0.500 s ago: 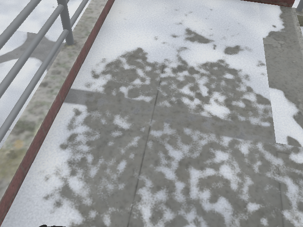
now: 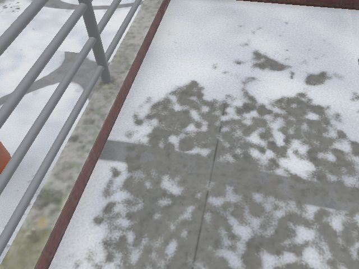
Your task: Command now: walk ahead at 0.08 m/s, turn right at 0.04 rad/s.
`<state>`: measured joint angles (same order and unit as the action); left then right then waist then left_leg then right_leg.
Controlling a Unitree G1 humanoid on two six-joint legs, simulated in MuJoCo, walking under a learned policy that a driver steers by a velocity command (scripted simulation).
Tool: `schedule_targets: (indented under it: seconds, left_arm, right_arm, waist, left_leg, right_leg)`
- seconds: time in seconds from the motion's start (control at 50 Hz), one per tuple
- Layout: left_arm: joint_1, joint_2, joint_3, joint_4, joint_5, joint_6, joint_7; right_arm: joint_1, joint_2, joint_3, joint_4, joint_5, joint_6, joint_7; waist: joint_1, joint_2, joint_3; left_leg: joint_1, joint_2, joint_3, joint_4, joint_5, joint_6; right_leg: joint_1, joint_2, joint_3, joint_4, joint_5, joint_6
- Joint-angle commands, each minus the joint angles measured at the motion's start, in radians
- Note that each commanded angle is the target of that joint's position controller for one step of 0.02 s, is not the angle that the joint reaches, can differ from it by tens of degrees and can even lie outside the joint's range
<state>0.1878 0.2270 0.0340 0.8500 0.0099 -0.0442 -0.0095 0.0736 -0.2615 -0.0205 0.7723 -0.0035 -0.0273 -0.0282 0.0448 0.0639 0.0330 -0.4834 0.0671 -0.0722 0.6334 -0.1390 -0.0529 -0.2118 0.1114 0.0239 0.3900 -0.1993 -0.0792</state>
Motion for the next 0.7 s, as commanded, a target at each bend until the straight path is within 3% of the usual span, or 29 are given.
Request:
schedule_targets:
  seconds: [0.02, 0.04, 0.06, 0.08, 0.12, 0.14, 0.2, 0.26, 0.32, 0.38, 0.58, 0.6, 0.62, 0.64, 0.66, 0.68, 0.7]
  left_arm:
    - [-0.046, 0.111, 0.014, -0.038, -0.018, -0.003, 0.009]
    - [-0.010, 0.099, 0.008, -0.026, -0.017, -0.004, 0.011]
    - [0.046, 0.089, 0.004, -0.019, 0.004, -0.010, 0.013]
    - [0.160, 0.090, 0.010, 0.013, -0.001, -0.008, 0.018]
    - [0.049, 0.124, 0.013, 0.009, -0.010, 0.011, 0.030]
    - [0.020, 0.119, 0.014, 0.009, -0.012, 0.023, 0.036]
    - [0.026, 0.116, 0.016, 0.016, -0.006, 0.040, 0.039]
    - [0.032, 0.121, 0.022, 0.028, -0.007, 0.050, 0.043]
    - [0.042, 0.118, 0.024, 0.043, -0.008, 0.065, 0.045]
    - [0.017, 0.118, 0.024, 0.046, -0.001, 0.075, 0.051]
    - [0.017, 0.127, 0.018, 0.093, -0.003, 0.063, 0.055]
    - [0.065, 0.128, 0.020, 0.115, -0.008, 0.062, 0.051]
    - [0.093, 0.161, 0.030, 0.118, -0.018, 0.059, 0.045]
    - [0.130, 0.191, 0.038, 0.111, -0.023, 0.045, 0.041]
    - [0.140, 0.241, 0.052, 0.109, -0.028, 0.022, 0.039]
    - [0.103, 0.254, 0.059, 0.098, -0.029, -0.002, 0.040]
    - [0.116, 0.221, 0.053, 0.095, -0.018, -0.022, 0.040]
  right_arm:
    - [0.041, -0.081, -0.021, -0.033, -0.010, -0.009, 0.008]
    - [0.037, -0.104, -0.024, -0.034, -0.021, -0.015, 0.009]
    - [0.038, -0.158, -0.031, -0.039, -0.032, -0.020, 0.004]
    - [0.015, -0.170, -0.036, -0.033, -0.031, -0.014, 0.004]
    - [-0.017, -0.086, -0.022, -0.034, -0.014, 0.000, 0.014]
    - [-0.017, -0.082, -0.018, -0.027, -0.016, 0.001, 0.017]
    - [-0.012, -0.088, -0.017, 0.000, -0.015, -0.012, 0.015]
    - [-0.016, -0.088, -0.015, 0.020, -0.013, -0.023, 0.024]
    - [-0.027, -0.093, -0.016, 0.039, -0.003, -0.020, 0.027]
    - [-0.046, -0.100, -0.016, 0.049, -0.008, -0.014, 0.026]
    - [-0.053, -0.098, -0.015, 0.106, -0.008, 0.001, 0.018]
    - [-0.018, -0.088, -0.015, 0.131, -0.004, 0.004, 0.021]
    - [-0.022, -0.102, -0.021, 0.135, 0.007, 0.005, 0.023]
    - [-0.076, -0.116, -0.025, 0.115, 0.020, -0.004, 0.025]
    - [-0.146, -0.092, -0.019, 0.081, 0.039, -0.024, 0.029]
    - [-0.174, -0.093, -0.019, 0.066, 0.051, -0.045, 0.032]
    - [-0.189, -0.134, -0.031, 0.059, 0.044, -0.065, 0.040]
  waist:
    - [-0.066, -0.147, -0.110]
    - [-0.065, -0.116, -0.108]
    - [-0.035, -0.039, -0.134]
    - [0.021, 0.071, -0.183]
    - [-0.042, 0.027, -0.144]
    - [-0.049, 0.006, -0.123]
    - [-0.041, 0.009, -0.092]
    - [-0.038, -0.005, -0.113]
    - [-0.031, -0.021, -0.114]
    - [-0.034, -0.050, -0.100]
    - [-0.041, -0.062, -0.054]
    - [-0.032, -0.075, -0.090]
    - [-0.019, -0.100, -0.039]
    - [0.015, -0.122, 0.036]
    - [0.030, -0.208, 0.112]
    - [0.026, -0.245, 0.168]
    - [0.043, -0.230, 0.163]
  left_leg:
    - [0.226, -0.021, 0.026, -0.154, 0.075, 0.044]
    - [0.288, 0.004, -0.002, -0.232, 0.224, 0.066]
    - [0.385, 0.089, -0.072, -0.199, 0.498, 0.086]
    - [0.454, 0.121, -0.084, -0.134, 0.512, 0.154]
    - [0.380, 0.044, -0.042, -0.141, 0.242, 0.132]
    - [0.353, 0.027, -0.033, -0.142, 0.202, 0.115]
    - [0.300, 0.014, -0.028, -0.137, 0.196, 0.106]
    - [0.297, 0.011, -0.021, -0.110, 0.285, 0.116]
    - [0.281, 0.011, -0.025, -0.103, 0.288, 0.129]
    - [0.264, 0.006, -0.023, -0.107, 0.233, 0.130]
    - [0.285, -0.022, -0.003, -0.134, 0.104, 0.106]
    - [0.294, -0.054, 0.026, -0.121, -0.156, 0.104]
    - [0.222, -0.086, 0.047, -0.089, -0.423, 0.101]
    - [0.089, -0.091, 0.047, -0.042, -0.518, 0.099]
    - [-0.019, -0.097, 0.100, 0.051, -0.401, 0.091]
    - [-0.103, -0.053, 0.076, 0.131, -0.283, 0.098]
    - [-0.199, -0.012, 0.031, 0.202, -0.287, 0.105]
  right_leg:
    - [-0.008, -0.257, 0.157, 0.004, 0.424, -0.108]
    - [-0.019, -0.224, 0.158, 0.031, 0.326, -0.065]
    - [-0.055, -0.163, 0.133, 0.077, 0.182, -0.023]
    - [-0.101, -0.114, 0.089, 0.062, -0.008, 0.014]
    - [-0.083, -0.092, 0.052, 0.051, -0.037, 0.039]
    - [-0.080, -0.094, 0.050, 0.059, -0.015, 0.036]
    - [-0.045, -0.105, 0.063, 0.074, 0.045, 0.029]
    - [-0.005, -0.106, 0.067, 0.106, 0.118, 0.023]
    - [0.019, -0.109, 0.072, 0.115, 0.132, 0.026]
    - [0.020, -0.113, 0.082, 0.107, 0.132, 0.019]
    - [-0.025, -0.127, 0.096, 0.056, 0.043, 0.014]
    - [-0.013, -0.124, 0.100, 0.021, -0.183, -0.004]
    - [-0.037, -0.147, 0.148, -0.023, -0.457, -0.043]
    - [-0.031, -0.215, 0.258, -0.109, -0.673, -0.094]
    - [-0.003, -0.334, 0.422, -0.220, -0.767, -0.155]
    - [0.017, -0.419, 0.526, -0.272, -0.711, -0.196]
    - [0.098, -0.449, 0.552, -0.291, -0.616, -0.210]
